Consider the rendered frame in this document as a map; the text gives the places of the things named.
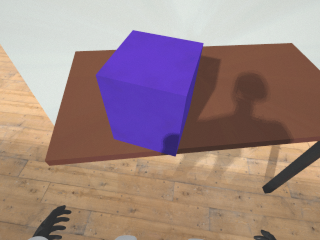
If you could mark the robot right hand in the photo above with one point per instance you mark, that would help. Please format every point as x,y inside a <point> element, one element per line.
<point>266,236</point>

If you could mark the carton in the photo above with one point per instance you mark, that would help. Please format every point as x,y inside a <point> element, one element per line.
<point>147,87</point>

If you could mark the table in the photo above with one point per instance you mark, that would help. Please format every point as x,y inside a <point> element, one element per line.
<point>244,96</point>

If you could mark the robot left hand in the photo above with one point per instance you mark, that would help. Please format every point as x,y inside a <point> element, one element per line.
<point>46,227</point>

